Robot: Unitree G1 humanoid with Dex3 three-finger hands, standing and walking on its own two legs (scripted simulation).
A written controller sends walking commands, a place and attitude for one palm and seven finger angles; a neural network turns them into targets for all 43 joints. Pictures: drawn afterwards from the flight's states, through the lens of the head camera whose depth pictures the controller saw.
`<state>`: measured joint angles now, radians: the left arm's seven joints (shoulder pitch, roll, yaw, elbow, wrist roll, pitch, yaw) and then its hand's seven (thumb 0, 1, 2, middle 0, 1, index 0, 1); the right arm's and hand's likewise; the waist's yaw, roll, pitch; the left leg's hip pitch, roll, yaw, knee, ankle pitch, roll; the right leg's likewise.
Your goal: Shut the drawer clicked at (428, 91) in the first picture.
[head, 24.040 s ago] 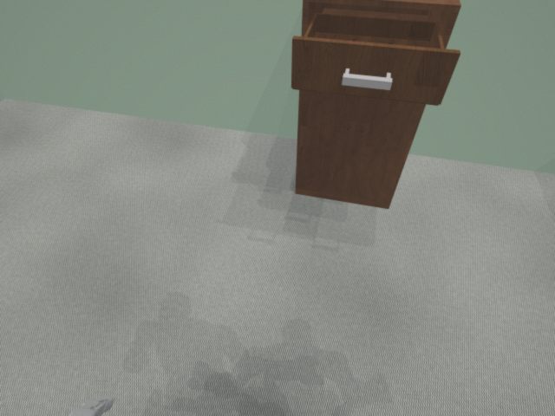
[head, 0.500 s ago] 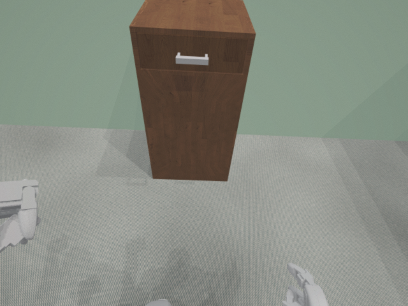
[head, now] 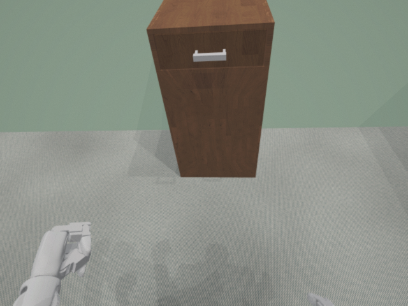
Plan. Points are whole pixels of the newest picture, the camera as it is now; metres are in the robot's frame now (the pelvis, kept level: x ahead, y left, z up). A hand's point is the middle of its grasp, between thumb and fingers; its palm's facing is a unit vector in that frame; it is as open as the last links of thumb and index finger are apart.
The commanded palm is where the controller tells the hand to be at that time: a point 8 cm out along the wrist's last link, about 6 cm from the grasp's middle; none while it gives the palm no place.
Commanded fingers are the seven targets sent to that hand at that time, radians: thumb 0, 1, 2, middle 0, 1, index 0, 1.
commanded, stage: let the arm hang, fingers relaxed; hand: left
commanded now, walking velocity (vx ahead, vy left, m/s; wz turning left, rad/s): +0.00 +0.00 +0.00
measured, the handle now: (210, 54) +0.97 +0.02 +0.05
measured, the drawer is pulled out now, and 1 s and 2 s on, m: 0.00 0.00 0.00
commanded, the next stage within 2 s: look to check the result in 0.98 s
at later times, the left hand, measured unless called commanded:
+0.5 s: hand out of the picture -0.02 +0.20 -0.15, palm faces +0.01 -0.98 -0.21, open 5.8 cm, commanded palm none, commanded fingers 0.00 0.90 0.90 -0.20 -0.30 -0.20 -0.30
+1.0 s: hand out of the picture +0.01 +0.20 -0.16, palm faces +0.00 -0.98 -0.18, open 7.4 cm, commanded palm none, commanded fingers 0.00 0.90 0.90 -0.20 -0.30 -0.20 -0.30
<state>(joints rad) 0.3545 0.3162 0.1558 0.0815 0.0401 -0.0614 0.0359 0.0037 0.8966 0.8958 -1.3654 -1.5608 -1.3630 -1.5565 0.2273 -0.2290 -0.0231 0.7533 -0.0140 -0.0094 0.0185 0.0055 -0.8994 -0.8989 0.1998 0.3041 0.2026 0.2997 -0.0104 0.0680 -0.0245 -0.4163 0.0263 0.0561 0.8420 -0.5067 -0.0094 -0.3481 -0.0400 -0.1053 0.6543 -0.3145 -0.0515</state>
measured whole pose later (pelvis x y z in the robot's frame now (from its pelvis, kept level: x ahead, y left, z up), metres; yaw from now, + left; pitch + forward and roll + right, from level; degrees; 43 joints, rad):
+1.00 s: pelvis +0.01 +0.04 +0.02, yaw -3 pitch -1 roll +0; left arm 0.28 0.11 0.01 1.15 0.01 -0.01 0.03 0.01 0.91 0.90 -0.20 -0.30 -0.20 -0.30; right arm 0.34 -0.10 -0.01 1.14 -0.02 0.00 -0.04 0.00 -0.90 -0.90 0.20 0.30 0.20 0.30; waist -0.01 0.02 0.04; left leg -0.17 0.01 0.09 0.42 -0.24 0.02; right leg -0.19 -0.04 -0.06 0.42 -0.21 0.01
